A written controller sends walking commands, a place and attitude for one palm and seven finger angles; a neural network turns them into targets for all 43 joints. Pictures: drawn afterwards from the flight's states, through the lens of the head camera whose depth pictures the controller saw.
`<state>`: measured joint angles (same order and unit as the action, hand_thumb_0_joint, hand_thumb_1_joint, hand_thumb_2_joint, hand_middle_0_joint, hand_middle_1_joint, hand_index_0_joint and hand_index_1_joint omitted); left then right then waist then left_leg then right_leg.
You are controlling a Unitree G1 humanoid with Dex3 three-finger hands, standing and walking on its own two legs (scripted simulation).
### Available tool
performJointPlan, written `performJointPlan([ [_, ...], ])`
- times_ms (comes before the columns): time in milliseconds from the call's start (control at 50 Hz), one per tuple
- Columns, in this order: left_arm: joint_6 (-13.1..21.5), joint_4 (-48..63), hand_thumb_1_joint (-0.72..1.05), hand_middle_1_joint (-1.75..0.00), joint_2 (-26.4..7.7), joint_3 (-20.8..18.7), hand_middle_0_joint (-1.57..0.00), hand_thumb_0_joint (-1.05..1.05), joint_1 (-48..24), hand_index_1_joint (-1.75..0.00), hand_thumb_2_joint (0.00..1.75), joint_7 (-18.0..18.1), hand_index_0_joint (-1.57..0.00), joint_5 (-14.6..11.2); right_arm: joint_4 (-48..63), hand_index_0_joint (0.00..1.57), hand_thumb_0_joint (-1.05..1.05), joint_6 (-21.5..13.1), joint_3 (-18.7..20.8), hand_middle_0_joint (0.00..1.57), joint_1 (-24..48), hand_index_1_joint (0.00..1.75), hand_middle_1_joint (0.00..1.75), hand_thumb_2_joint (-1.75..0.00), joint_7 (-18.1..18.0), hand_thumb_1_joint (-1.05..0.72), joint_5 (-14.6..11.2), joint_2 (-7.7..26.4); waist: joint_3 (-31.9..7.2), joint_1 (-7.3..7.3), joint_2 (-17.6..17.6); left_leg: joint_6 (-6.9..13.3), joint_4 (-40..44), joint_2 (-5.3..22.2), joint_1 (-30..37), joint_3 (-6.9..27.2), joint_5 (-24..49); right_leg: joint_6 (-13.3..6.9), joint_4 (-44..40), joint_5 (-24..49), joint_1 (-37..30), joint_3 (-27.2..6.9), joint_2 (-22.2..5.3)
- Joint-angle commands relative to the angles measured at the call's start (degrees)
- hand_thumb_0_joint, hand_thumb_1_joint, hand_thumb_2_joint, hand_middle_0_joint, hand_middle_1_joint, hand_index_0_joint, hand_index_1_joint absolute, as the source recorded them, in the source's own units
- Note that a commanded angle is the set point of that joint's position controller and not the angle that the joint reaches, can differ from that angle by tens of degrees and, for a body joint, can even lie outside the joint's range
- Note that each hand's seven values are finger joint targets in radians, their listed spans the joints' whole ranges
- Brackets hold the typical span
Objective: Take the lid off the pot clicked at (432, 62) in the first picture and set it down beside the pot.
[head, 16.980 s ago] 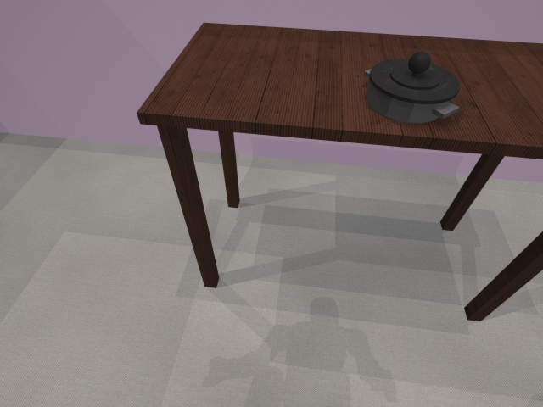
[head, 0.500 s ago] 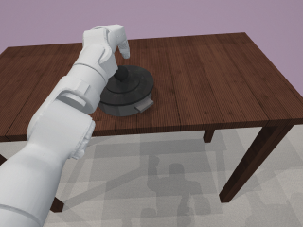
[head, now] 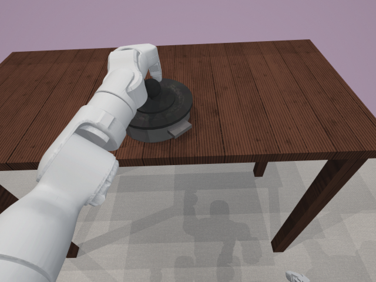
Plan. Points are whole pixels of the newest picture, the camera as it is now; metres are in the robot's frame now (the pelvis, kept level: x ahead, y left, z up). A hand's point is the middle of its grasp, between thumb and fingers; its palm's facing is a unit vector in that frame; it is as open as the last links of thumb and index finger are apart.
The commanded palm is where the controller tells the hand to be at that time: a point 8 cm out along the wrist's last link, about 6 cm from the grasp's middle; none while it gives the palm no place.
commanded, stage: lower the open fingers around the knob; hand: left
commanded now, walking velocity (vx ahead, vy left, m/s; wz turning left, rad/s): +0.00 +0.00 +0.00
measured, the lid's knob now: (151, 88) +0.51 +0.08 +0.17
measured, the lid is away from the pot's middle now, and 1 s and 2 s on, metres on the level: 0.00 0.00 0.01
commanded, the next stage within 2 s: close the fingers and squeeze the knob in 0.32 s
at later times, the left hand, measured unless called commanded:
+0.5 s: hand (148, 87) +0.48 +0.08 +0.18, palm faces -0.37 -0.07 -0.92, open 10.1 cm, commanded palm +0.48 +0.08 +0.24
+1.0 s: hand (145, 90) +0.47 +0.08 +0.19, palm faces -0.36 -0.08 -0.93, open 8.8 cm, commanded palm +0.47 +0.08 +0.24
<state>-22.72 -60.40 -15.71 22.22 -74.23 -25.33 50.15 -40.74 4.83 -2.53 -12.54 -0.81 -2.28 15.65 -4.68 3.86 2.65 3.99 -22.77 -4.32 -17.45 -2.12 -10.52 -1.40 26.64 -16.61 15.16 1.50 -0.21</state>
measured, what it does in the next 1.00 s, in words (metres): stands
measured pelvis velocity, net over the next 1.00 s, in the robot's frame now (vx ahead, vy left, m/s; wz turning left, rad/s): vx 0.00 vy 0.00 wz -0.01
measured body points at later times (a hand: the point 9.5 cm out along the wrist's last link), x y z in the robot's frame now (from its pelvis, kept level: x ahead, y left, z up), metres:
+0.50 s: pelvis +0.01 +0.00 +0.00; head +0.03 -0.03 +0.45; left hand +0.50 +0.08 +0.24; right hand +0.05 -0.27 -0.14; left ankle +0.01 +0.08 -0.74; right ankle -0.04 -0.10 -0.74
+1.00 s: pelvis +0.00 +0.00 +0.00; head +0.02 -0.03 +0.45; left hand +0.49 +0.09 +0.24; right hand +0.10 -0.25 -0.13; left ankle +0.01 +0.08 -0.74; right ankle -0.04 -0.10 -0.74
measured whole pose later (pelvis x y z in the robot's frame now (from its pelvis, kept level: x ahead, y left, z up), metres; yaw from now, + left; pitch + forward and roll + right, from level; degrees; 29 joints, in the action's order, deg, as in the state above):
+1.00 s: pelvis +0.00 +0.00 +0.00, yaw +0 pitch +6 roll +1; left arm -21.3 -64.7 -15.6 20.3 -73.7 -24.4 49.7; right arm -41.8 4.6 -2.8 -12.9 -2.0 -2.3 15.0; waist -5.3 4.9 2.9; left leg 3.8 -23.2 -4.0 -18.1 -2.4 -11.1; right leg -1.6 27.0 -16.9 16.0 1.0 0.1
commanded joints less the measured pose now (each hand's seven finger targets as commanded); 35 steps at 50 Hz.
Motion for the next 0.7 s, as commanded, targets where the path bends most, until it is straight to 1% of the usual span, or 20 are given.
performJointPlan([
  [0, 0.7, 8.7, -0.41, -0.08, -9.1, -3.2, -0.89, 0.0, -29.9, -0.08, 1.74, 1.5, -0.89, 0.9, 5.8, 0.2, 0.0, -0.8, 2.2, 0.2, 1.3, 0.3, 0.3, -0.9, -0.6, -0.9, -0.1, 6.8, -20.4, 1.29, -7.2, 0.9, -1.3, 0.0, 14.7, 3.1, 17.0, -1.0, -2.5, 22.5, -1.0, -1.7, 2.0],
  [60, 0.3, 5.5, -0.41, -0.08, -7.7, -1.9, -0.89, 0.0, -31.5, -0.08, 1.74, 1.9, -0.89, 0.7, 5.0, 0.2, 0.0, -0.7, 1.9, 0.2, 1.0, 0.3, 0.3, -0.9, -1.2, -0.9, -0.4, 6.7, -16.8, 2.46, -8.3, 1.0, -0.7, -0.2, 12.9, 3.0, 12.7, -0.7, -3.0, 19.9, 1.2, -1.4, 2.4],
  [80, 0.0, 4.0, -0.41, -0.08, -10.2, -3.6, -0.89, 0.0, -31.5, -0.08, 1.74, 2.3, -0.89, 0.9, 4.6, 0.2, 0.0, -0.6, 1.9, 0.2, 0.5, 0.3, 0.3, -0.9, -1.5, -0.9, -0.4, 7.1, -16.2, 2.41, -9.5, 1.0, -0.2, -0.2, 11.7, 3.0, 11.0, -0.6, -3.3, 19.0, 0.8, -1.5, 2.4],
  [100, 0.2, 4.1, -0.41, -0.08, -13.3, -6.0, -0.89, 0.0, -31.8, -0.08, 1.74, 2.7, -0.89, 0.9, 4.2, 0.2, 0.0, -0.6, 2.1, 0.2, 0.1, 0.3, 0.3, -0.9, -1.7, -0.9, -0.1, 7.5, -17.5, 1.96, -9.6, 1.1, -0.2, -0.1, 11.1, 2.9, 11.2, -0.7, -3.2, 19.9, -0.8, -1.9, 2.2],
  [160, 0.7, 5.6, -0.41, -0.08, -11.0, -3.9, -0.89, 0.0, -35.0, -0.08, 1.74, 3.0, -0.89, 1.1, 4.7, 0.2, 0.0, -1.3, 1.9, 0.2, 0.3, 0.3, 0.3, -0.9, -2.2, -0.9, -0.2, 6.9, -20.2, 2.58, -7.4, 1.1, -0.5, -0.2, 13.1, 2.9, 12.6, -0.5, -2.8, 21.2, -0.6, -2.0, 2.1],
  [200, 1.6, 6.7, -0.41, -0.08, -13.1, -5.4, -0.89, 0.0, -36.1, -0.08, 1.74, 3.3, -0.89, 1.1, 4.6, 0.2, 0.0, -1.8, 2.2, 0.2, -0.3, 0.3, 0.3, -0.9, -2.3, -0.9, 0.1, 7.1, -22.2, 2.35, -6.6, 1.1, -1.1, 0.0, 13.9, 3.3, 14.0, -0.7, -2.8, 21.8, -1.2, -2.2, 2.2],
  [240, 1.0, 2.3, -0.41, -0.08, -14.0, -6.4, -0.89, 0.0, -32.9, -0.08, 1.74, 3.3, -0.89, 2.0, 4.1, 0.2, 0.0, -1.7, 2.1, 0.2, -1.2, 0.3, 0.3, -0.9, -2.5, -0.9, 0.2, 7.0, -21.4, 2.04, -7.6, 1.1, -0.9, -0.2, 12.2, 2.8, 13.7, -0.6, -2.5, 22.4, -2.0, -2.2, 2.2],
  [300, 0.7, 1.8, -0.41, -0.08, -10.1, -3.8, -0.89, 0.0, -31.1, -0.08, 1.74, 2.9, -0.89, 1.6, 4.0, 0.2, 0.0, -1.5, 2.4, 0.2, -1.7, 0.3, 0.3, -0.9, -2.0, -0.9, -0.1, 7.5, -19.3, 2.42, -7.1, 1.1, -1.3, 0.0, 11.9, 2.8, 15.9, -0.7, -2.6, 23.5, -0.7, -1.8, 2.3],
  [340, 1.3, 4.6, -0.41, -0.08, -10.8, -4.4, -0.89, 0.0, -31.5, -0.08, 1.74, 2.5, -0.89, 1.4, 4.7, 0.2, 0.0, -1.9, 2.5, 0.2, -1.5, 0.3, 0.3, -0.9, -1.9, -0.9, 0.2, 7.4, -21.8, 1.96, -6.1, 1.2, -1.8, 0.2, 14.2, 3.0, 19.6, -0.5, -2.2, 24.8, -1.1, -2.0, 2.3],
  [360, 1.7, 5.9, -0.41, -0.08, -10.3, -3.9, -0.89, 0.0, -32.6, -0.08, 1.74, 2.3, -0.89, 1.1, 4.7, 0.2, 0.0, -2.0, 2.6, 0.2, -1.4, 0.3, 0.3, -0.9, -1.9, -0.9, 0.1, 7.4, -23.0, 2.49, -6.0, 1.2, -2.1, 0.3, 15.2, 3.0, 20.1, -0.4, -2.2, 25.0, -0.9, -2.0, 2.2],
  [400, 2.1, 6.1, -0.41, -0.08, -10.1, -4.2, -0.89, 0.0, -31.6, -0.08, 1.74, 2.1, -0.89, 0.3, 4.5, 0.2, 0.0, -2.1, 3.0, 0.2, -2.0, 0.3, 0.3, -0.9, -1.8, -0.9, 0.3, 7.6, -22.8, 2.33, -6.0, 1.4, -2.6, 0.3, 15.5, 3.2, 21.8, -0.4, -2.3, 26.1, -0.9, -1.9, 2.3],
  [420, 1.7, 3.5, -0.15, -0.56, -11.7, -5.2, -0.56, 0.0, -30.2, -0.56, 1.06, 2.0, -0.56, 1.1, 4.0, 0.2, 0.0, -1.8, 2.8, 0.2, -2.1, 0.3, 0.3, -0.9, -1.9, -0.9, 0.2, 7.6, -21.5, 2.24, -7.1, 1.4, -2.3, 0.2, 14.3, 2.9, 20.0, -0.3, -2.3, 25.0, -0.7, -2.0, 2.4],
  [440, 1.4, 3.6, -0.14, -0.59, -10.7, -4.1, -0.56, 0.0, -30.9, -0.59, 1.06, 1.8, -0.56, 0.9, 4.0, 0.2, 0.0, -1.8, 2.7, 0.2, -2.3, 0.3, 0.3, -0.9, -1.8, -0.9, 0.0, 7.5, -19.6, 2.49, -7.6, 1.6, -2.0, -0.1, 13.2, 2.6, 18.8, -0.3, -2.6, 25.3, -0.5, -1.9, 2.5],
  [480, 1.4, 4.9, -0.12, -0.64, -12.9, -5.8, -0.55, 0.0, -31.1, -0.64, 1.06, 2.0, -0.55, 0.8, 4.2, 0.2, 0.0, -1.9, 2.7, 0.2, -2.0, 0.3, 0.3, -0.9, -1.9, -0.9, 0.0, 7.6, -20.1, 1.8, -8.1, 1.6, -1.7, -0.1, 13.2, 2.4, 18.7, -0.3, -2.5, 25.9, -1.5, -2.1, 2.3],
  [500, 1.7, 6.4, -0.11, -0.66, -13.0, -6.2, -0.55, 0.0, -30.7, -0.66, 1.06, 2.1, -0.55, 0.0, 4.3, 0.2, 0.0, -1.9, 2.9, 0.2, -2.0, 0.3, 0.3, -0.9, -1.8, -0.9, 0.2, 8.0, -21.3, 1.56, -7.4, 1.6, -2.1, 0.0, 13.7, 2.6, 20.7, -0.4, -2.4, 27.3, -2.4, -2.0, 2.1],
  [520, 2.2, 8.3, -0.1, -0.68, -13.7, -6.5, -0.55, 0.0, -31.9, -0.68, 1.06, 2.1, -0.55, 0.7, 4.7, 0.2, 0.0, -2.1, 2.7, 0.2, -1.6, 0.3, 0.3, -0.9, -1.7, -0.9, 0.3, 7.5, -23.8, 1.31, -6.2, 1.5, -2.2, 0.1, 14.9, 2.6, 22.2, -0.3, -1.8, 27.9, -3.1, -2.4, 2.0],
  [580, 1.9, 6.9, -0.07, -0.74, -11.6, -4.7, -0.55, 0.0, -29.5, -0.74, 1.06, 1.8, -0.55, 1.4, 4.8, 0.2, 0.0, -1.9, 2.8, 0.2, -1.4, 0.3, 0.3, -0.9, -1.5, -0.9, -0.1, 7.2, -21.0, 1.46, -7.2, 1.5, -2.3, 0.2, 14.6, 2.6, 22.1, -0.3, -2.2, 26.8, -1.4, -2.1, 2.2],
  [600, 2.1, 8.4, -0.06, -0.75, -12.5, -5.8, -0.55, 0.0, -28.6, -0.75, 1.06, 2.0, -0.55, 0.7, 5.0, 0.2, 0.0, -1.7, 3.1, 0.2, -1.4, 0.3, 0.3, -0.9, -1.4, -0.9, 0.1, 7.6, -21.7, 1.03, -6.6, 1.6, -2.7, 0.3, 15.0, 2.7, 23.2, -0.4, -2.3, 27.6, -2.2, -2.0, 2.1],
  [620, 2.0, 7.9, -0.05, -0.77, -13.8, -6.3, -0.55, 0.0, -29.3, -0.77, 1.06, 2.1, -0.55, 1.5, 5.1, 0.2, 0.0, -1.7, 2.8, 0.2, -0.9, 0.3, 0.3, -0.9, -1.4, -0.9, 0.1, 7.4, -21.7, 1.13, -6.3, 1.5, -2.4, 0.2, 14.8, 2.5, 22.0, -0.4, -2.2, 26.7, -2.0, -2.2, 2.0],
  [680, 2.0, 8.1, -0.02, -0.82, -10.3, -3.0, -0.56, 0.0, -33.1, -0.82, 1.05, 2.1, -0.56, 1.1, 4.8, 0.2, 0.0, -1.7, 2.7, 0.2, -0.4, 0.3, 0.3, -0.9, -1.7, -0.9, -0.5, 7.0, -19.4, 2.58, -6.7, 1.5, -1.8, 0.1, 14.9, 2.6, 17.9, -0.4, -2.8, 23.5, 0.8, -1.9, 2.4],
])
